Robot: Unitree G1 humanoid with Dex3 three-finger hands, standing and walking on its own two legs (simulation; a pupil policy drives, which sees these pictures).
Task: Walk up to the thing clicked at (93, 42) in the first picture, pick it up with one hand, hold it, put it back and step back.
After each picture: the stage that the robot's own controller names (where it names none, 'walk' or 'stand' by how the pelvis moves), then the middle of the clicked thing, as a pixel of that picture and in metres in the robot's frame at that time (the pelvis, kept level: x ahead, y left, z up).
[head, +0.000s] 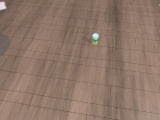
stand; (95, 39) +1.38 -0.13 -0.72
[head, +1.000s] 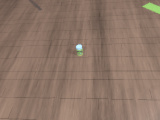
walk; (79, 50) +1.26 +0.17 -0.69
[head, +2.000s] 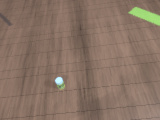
walk; (60, 83) +0.75 +0.31 -0.71
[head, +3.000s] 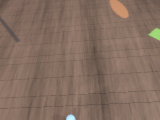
walk; out of the picture +0.45 +0.18 -0.71
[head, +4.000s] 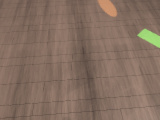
stand; out of the picture +0.33 +0.17 -0.71
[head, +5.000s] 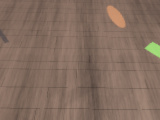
stand; out of the picture +0.31 +0.15 -0.72
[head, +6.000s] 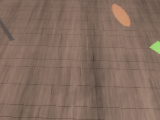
stand; out of the picture +0.32 +0.14 -0.72
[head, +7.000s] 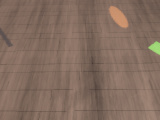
stand; out of the picture +0.30 +0.15 -0.73
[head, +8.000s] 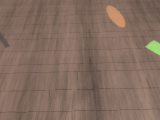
stand; out of the picture +0.30 +0.16 -0.73
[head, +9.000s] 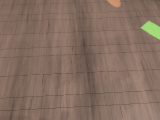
go down; out of the picture +0.31 +0.17 -0.71
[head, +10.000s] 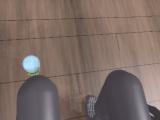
go down; (32, 66) +0.40 +0.17 -0.30
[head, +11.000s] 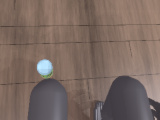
approach; (45, 69) +0.40 +0.16 -0.32
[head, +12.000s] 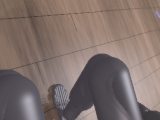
close in; out of the picture +0.40 +0.20 -0.23
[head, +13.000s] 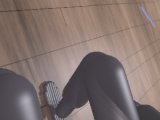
close; out of the picture +0.39 +0.21 -0.24
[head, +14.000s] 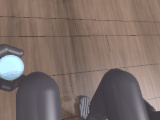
lift; (9, 69) +0.34 +0.23 -0.12
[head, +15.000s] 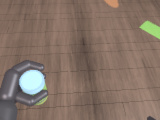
lift; (35, 88) +0.31 +0.16 +0.03
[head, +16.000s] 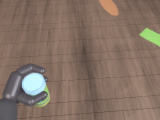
hold; (37, 90) +0.31 +0.17 +0.01
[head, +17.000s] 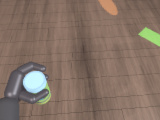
hold; (38, 88) +0.32 +0.17 +0.01
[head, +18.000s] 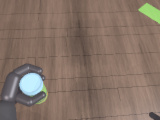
crouch; (35, 89) +0.32 +0.17 -0.05
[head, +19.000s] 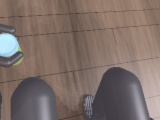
lower; (9, 50) +0.43 +0.20 -0.12
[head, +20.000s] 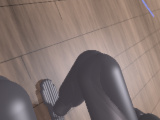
lower; out of the picture +0.42 +0.23 -0.24
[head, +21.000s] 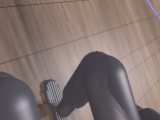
lower; out of the picture +0.41 +0.23 -0.23
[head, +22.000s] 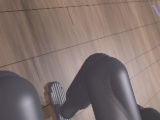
lower; out of the picture +0.40 +0.23 -0.23
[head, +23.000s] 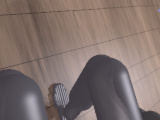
lower; out of the picture +0.40 +0.23 -0.21
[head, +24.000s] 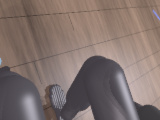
open; out of the picture +0.36 +0.18 -0.24
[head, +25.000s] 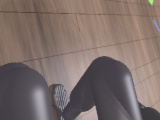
stand; out of the picture +0.41 +0.22 -0.26
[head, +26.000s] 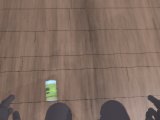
stand; (51, 90) +0.38 +0.18 -0.53
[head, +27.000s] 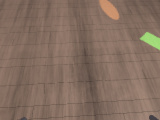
stand; out of the picture +0.33 +0.20 -0.69
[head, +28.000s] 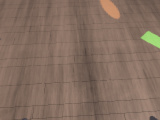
stand; out of the picture +0.32 +0.23 -0.69
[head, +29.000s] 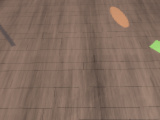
stand; out of the picture +0.34 +0.23 -0.74
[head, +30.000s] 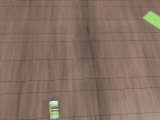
walk; (54, 109) +0.39 +0.17 -0.73
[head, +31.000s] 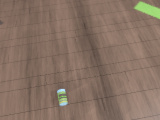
walk; (62, 97) +0.54 +0.21 -0.72
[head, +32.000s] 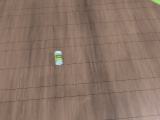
walk; (58, 58) +0.88 +0.25 -0.72
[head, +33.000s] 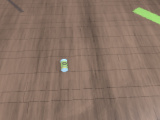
stand; (64, 65) +1.00 +0.21 -0.74
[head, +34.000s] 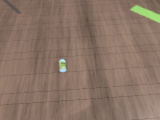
stand; (62, 65) +1.00 +0.23 -0.75
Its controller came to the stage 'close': yes
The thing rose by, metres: 0.73
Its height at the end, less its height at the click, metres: -0.02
